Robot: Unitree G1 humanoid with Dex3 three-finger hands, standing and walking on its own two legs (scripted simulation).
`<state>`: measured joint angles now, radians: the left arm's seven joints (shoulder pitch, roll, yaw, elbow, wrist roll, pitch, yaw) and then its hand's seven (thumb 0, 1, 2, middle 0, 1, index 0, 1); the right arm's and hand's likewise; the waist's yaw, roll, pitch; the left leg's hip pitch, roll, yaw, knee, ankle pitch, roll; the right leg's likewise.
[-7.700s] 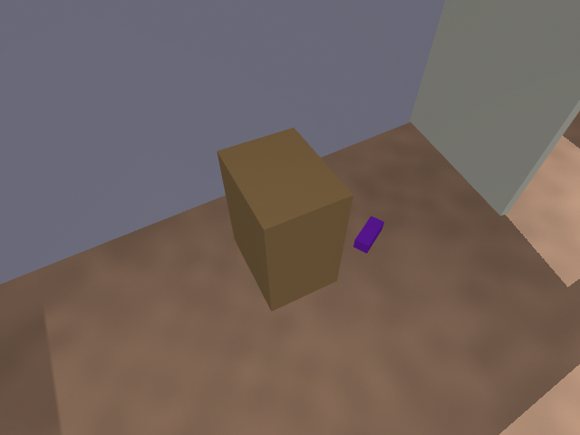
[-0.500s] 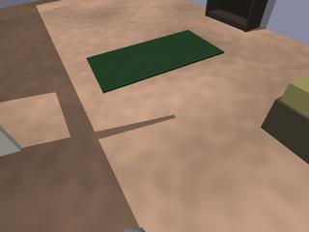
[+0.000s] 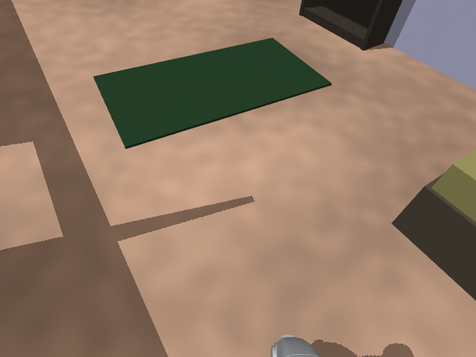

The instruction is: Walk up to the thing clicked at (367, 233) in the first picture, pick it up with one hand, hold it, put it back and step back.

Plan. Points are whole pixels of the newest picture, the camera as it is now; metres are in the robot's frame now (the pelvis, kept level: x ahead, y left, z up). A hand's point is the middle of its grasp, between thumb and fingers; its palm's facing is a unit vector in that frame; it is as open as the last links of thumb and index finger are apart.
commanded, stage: walk up
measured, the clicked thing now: out of the picture -0.03 +1.00 -0.75
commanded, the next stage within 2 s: none
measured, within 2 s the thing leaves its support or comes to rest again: neither
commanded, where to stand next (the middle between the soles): +1.03 -0.01 m, yaw +0 degrees
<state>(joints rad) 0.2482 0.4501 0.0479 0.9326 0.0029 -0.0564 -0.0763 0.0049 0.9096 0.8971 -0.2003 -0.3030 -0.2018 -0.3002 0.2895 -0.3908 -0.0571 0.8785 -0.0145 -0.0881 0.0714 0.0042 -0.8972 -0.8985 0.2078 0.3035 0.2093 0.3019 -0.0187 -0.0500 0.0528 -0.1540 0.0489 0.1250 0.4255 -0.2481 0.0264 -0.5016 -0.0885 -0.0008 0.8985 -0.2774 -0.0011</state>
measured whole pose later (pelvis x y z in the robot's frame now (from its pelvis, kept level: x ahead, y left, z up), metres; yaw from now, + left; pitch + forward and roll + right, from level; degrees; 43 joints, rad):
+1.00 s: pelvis +0.51 +0.00 -0.01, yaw -2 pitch -2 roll +1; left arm 0.21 0.43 0.05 0.91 0.01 -0.05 -0.08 0.00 0.91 0.90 -0.20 -0.30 -0.20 -0.30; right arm 0.37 -0.42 -0.05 0.87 -0.01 -0.07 0.06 0.01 -0.90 -0.90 0.21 0.30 0.21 0.30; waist -0.04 -0.01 0.07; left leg -0.07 0.04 0.13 0.47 -0.37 0.00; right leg -0.45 -0.08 -0.05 0.58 -0.15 -0.02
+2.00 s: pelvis +0.89 +0.00 -0.02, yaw -1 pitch -3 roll +0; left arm 0.20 0.39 0.06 0.87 0.01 -0.07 -0.06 0.00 0.91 0.90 -0.20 -0.30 -0.20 -0.30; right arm 0.37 -0.42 -0.04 0.87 -0.01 -0.05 0.03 0.01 -0.90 -0.90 0.21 0.30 0.21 0.30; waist -0.02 0.03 0.10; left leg -0.21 0.05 0.04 0.88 -0.48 0.03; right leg -0.37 -0.03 -0.07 0.61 -0.19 -0.03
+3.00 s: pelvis +0.98 +0.02 +0.00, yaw +1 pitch -2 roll -1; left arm 0.08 0.36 0.01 1.14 0.00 0.00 -0.02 0.00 0.91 0.90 -0.20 -0.30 -0.20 -0.30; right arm 0.05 -0.36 0.02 1.15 0.00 -0.02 0.01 0.01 -0.90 -0.90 0.21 0.30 0.21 0.30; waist 0.01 0.00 0.06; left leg -0.23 0.02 0.01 0.36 -0.10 0.00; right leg -0.11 -0.03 -0.06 0.35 -0.20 0.02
